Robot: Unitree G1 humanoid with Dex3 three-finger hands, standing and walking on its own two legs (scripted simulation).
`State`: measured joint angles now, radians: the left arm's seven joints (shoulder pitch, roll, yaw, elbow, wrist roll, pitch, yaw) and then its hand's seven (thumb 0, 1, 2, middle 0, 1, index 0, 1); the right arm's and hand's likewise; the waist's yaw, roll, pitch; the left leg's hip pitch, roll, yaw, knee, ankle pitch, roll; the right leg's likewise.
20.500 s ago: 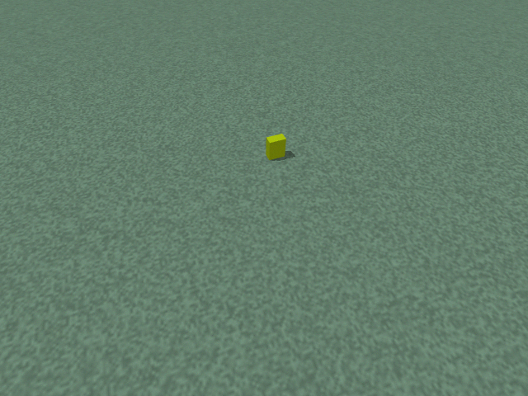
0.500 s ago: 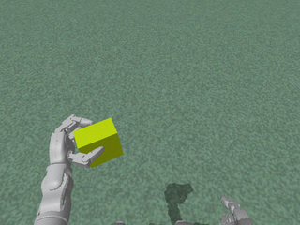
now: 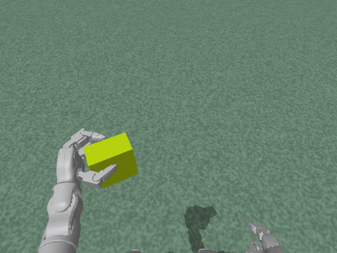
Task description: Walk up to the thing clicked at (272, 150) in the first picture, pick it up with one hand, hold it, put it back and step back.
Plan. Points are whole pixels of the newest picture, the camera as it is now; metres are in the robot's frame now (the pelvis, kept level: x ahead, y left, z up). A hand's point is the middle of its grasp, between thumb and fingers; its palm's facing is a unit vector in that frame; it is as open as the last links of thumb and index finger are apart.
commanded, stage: hold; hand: left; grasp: from the side
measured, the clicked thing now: (113, 161) +0.33 +0.14 +0.01
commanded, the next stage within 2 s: crouch in 0.56 s
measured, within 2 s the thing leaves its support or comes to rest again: neither
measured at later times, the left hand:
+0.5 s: hand (95, 159) +0.32 +0.18 +0.04, palm faces +0.11 -0.99 -0.01, open 9.5 cm
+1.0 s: hand (101, 170) +0.33 +0.18 -0.03, palm faces +0.20 -0.98 +0.00, open 9.4 cm
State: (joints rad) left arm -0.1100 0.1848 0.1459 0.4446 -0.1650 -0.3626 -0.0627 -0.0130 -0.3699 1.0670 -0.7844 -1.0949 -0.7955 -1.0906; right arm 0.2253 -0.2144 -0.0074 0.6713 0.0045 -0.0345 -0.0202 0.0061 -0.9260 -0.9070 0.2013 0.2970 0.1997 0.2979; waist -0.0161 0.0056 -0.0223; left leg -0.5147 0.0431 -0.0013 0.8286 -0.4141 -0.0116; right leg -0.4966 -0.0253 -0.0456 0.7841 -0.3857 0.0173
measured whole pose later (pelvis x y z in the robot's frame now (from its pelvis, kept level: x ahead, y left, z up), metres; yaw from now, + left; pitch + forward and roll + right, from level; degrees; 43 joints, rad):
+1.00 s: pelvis -0.01 +0.00 -0.03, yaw +0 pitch +13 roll -1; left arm -0.21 0.18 0.21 0.64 -0.14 -0.52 -0.01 -0.01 -0.38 1.07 -0.80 -1.08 -0.81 -1.08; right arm 0.19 -0.22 -0.02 0.67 -0.03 -0.05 0.02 0.00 -0.90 -0.90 0.20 0.30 0.20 0.30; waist -0.04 -0.02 -0.04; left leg -0.77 0.04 -0.01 1.00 -0.46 -0.01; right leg -0.75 -0.03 -0.05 0.97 -0.44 0.01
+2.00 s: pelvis -0.10 +0.00 -0.39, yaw -6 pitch +29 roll -7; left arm -0.78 0.54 0.55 1.24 -0.05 -0.81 -0.06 -0.01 -0.42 1.13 -0.79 -1.12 -0.80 -1.11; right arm 0.09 -0.27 0.11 0.74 -0.15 0.01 0.10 0.00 -0.93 -0.91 0.20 0.30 0.20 0.30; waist -0.20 -0.05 -0.02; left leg -2.20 0.03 -0.13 2.35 -0.68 -0.02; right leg -2.15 -0.02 -0.08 2.26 -0.63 0.01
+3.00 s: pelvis -0.10 +0.02 -0.44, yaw -12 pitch +21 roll -14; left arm -0.75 0.75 0.57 1.36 -0.05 -0.91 -0.04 -0.01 -0.39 1.09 -0.79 -1.10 -0.81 -1.09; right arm -0.03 -0.34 0.33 0.63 -0.27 0.05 0.14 0.00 -0.93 -0.91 0.20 0.30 0.20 0.30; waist -0.27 -0.17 0.20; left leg -2.27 0.02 -0.26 2.58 -0.71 0.00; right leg -2.16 0.01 -0.17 2.38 -0.61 0.06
